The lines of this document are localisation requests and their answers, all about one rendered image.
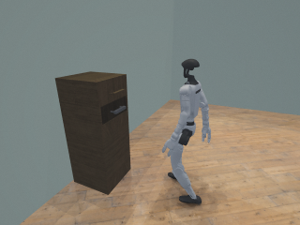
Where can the robot right hand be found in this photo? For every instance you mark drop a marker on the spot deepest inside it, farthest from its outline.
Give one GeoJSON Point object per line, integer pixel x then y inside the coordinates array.
{"type": "Point", "coordinates": [208, 131]}

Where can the robot right forearm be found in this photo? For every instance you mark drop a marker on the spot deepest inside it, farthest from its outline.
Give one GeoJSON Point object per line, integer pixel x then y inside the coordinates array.
{"type": "Point", "coordinates": [205, 117]}

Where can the robot left forearm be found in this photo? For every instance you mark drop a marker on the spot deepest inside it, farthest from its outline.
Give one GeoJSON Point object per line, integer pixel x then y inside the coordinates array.
{"type": "Point", "coordinates": [182, 122]}

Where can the robot right upper arm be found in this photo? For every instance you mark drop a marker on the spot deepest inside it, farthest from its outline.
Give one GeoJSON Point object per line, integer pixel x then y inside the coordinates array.
{"type": "Point", "coordinates": [203, 99]}

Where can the robot left shin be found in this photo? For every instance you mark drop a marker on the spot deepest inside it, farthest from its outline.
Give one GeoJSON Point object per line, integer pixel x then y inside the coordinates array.
{"type": "Point", "coordinates": [183, 180]}

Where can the drawer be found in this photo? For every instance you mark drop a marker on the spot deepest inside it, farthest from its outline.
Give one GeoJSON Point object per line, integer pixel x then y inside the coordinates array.
{"type": "Point", "coordinates": [107, 110]}

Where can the robot left hand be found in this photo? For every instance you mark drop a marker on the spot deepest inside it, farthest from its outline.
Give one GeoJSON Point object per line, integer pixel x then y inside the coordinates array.
{"type": "Point", "coordinates": [169, 144]}

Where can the robot left upper arm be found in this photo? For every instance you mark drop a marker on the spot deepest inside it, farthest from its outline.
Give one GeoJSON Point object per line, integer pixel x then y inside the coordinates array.
{"type": "Point", "coordinates": [184, 93]}

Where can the robot head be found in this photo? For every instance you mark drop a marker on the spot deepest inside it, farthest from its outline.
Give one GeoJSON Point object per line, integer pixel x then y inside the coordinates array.
{"type": "Point", "coordinates": [188, 65]}

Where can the handle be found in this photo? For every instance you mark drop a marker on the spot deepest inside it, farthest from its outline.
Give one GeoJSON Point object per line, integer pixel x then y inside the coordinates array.
{"type": "Point", "coordinates": [119, 109]}
{"type": "Point", "coordinates": [116, 93]}

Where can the cabinet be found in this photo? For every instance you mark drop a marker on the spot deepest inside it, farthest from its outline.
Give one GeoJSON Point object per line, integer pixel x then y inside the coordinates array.
{"type": "Point", "coordinates": [99, 153]}

